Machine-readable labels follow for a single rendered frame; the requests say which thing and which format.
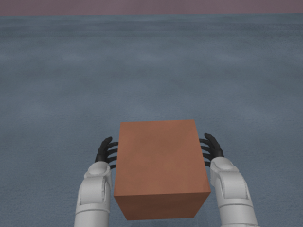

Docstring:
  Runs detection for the robot left forearm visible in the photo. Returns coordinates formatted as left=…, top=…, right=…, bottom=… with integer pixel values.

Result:
left=74, top=161, right=113, bottom=227

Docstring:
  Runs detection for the right robot hand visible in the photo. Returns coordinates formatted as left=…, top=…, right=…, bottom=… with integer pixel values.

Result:
left=199, top=133, right=224, bottom=167

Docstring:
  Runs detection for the left robot hand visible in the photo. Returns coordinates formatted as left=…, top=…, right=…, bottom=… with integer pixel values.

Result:
left=95, top=136, right=119, bottom=169

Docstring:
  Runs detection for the carton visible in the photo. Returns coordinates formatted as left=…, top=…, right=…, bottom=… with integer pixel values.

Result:
left=113, top=119, right=211, bottom=221

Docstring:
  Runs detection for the robot right forearm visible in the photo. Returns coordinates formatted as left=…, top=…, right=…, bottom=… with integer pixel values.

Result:
left=210, top=157, right=260, bottom=227

